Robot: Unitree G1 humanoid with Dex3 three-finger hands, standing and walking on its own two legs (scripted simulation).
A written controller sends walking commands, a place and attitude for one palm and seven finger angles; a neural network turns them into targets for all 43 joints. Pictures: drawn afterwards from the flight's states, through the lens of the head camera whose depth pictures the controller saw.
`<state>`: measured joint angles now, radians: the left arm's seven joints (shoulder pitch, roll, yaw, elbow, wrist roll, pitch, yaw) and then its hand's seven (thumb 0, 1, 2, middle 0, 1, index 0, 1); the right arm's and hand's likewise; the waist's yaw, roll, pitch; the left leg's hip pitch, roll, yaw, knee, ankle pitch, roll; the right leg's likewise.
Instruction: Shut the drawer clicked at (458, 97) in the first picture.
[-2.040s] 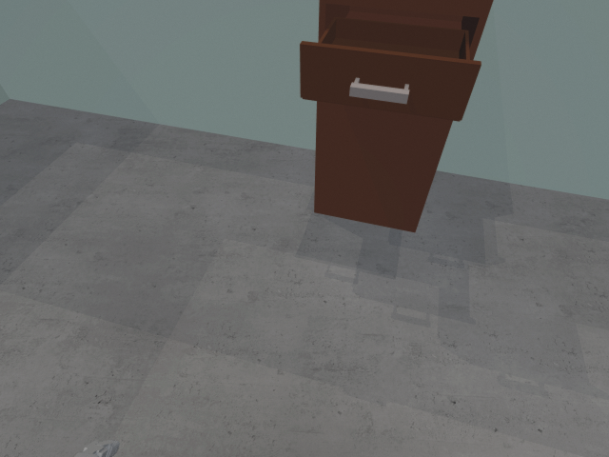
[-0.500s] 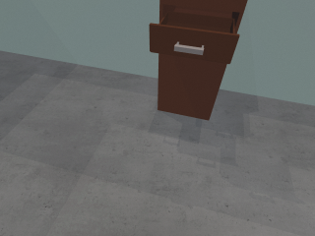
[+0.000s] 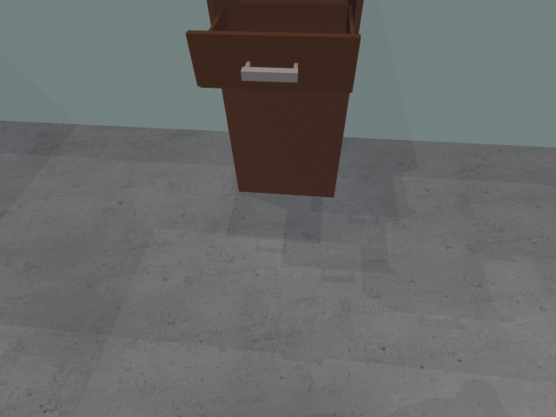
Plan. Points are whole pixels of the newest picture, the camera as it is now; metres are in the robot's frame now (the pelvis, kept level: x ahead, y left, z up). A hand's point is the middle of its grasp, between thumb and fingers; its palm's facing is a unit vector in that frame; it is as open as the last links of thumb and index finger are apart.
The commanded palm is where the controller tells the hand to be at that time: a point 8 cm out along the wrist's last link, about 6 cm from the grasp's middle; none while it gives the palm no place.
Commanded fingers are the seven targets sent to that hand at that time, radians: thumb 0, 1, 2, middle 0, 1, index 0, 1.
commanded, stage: walk to a spot facing it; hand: left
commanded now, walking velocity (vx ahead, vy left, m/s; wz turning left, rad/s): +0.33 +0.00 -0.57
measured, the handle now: (270, 70) +0.86 +0.09 +0.06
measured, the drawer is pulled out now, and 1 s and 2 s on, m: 0.29 0.29 0.29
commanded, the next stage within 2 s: turn to face it in 0.98 s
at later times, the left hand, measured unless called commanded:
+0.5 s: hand (158, 378) +0.20 +0.24 -0.18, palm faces -0.17 -0.96 -0.21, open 7.4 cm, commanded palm none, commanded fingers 0.00 0.90 0.90 -0.20 -0.30 -0.20 -0.30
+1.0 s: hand (263, 233) +0.50 +0.08 -0.13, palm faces -0.57 -0.78 -0.25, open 7.3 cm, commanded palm none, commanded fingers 0.00 0.90 0.90 -0.20 -0.30 -0.20 -0.30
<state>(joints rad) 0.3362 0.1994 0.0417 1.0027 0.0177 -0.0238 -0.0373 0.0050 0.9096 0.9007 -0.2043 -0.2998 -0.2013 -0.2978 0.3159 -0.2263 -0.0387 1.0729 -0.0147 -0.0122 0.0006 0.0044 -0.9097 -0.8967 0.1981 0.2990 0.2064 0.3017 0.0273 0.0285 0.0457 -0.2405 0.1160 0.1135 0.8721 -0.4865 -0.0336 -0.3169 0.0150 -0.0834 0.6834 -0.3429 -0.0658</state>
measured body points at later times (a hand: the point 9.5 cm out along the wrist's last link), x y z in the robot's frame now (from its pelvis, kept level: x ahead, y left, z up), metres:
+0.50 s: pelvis +0.19 +0.04 +0.00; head +0.22 +0.05 +0.45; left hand +0.21 +0.29 -0.16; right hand +0.30 -0.22 -0.11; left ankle +0.30 +0.13 -0.72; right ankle +0.03 -0.05 -0.65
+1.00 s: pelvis +0.26 +0.01 +0.01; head +0.28 -0.02 +0.46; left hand +0.52 +0.13 -0.11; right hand +0.12 -0.21 -0.15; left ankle +0.32 +0.14 -0.66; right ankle +0.25 -0.09 -0.72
